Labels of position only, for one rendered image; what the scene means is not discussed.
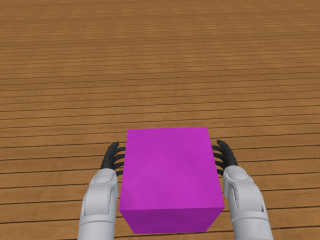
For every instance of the carton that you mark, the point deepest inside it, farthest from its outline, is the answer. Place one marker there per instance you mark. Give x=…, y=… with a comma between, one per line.
x=170, y=182

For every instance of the robot left forearm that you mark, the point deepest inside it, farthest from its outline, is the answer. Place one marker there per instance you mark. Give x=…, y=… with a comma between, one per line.
x=98, y=211

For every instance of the robot right hand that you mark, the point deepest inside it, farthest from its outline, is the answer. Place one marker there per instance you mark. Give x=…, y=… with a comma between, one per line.
x=227, y=156

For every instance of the robot left hand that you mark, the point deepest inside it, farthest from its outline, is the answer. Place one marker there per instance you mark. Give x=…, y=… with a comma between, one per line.
x=110, y=158

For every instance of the robot right forearm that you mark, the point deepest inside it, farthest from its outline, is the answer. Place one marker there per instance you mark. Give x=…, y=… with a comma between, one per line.
x=246, y=205

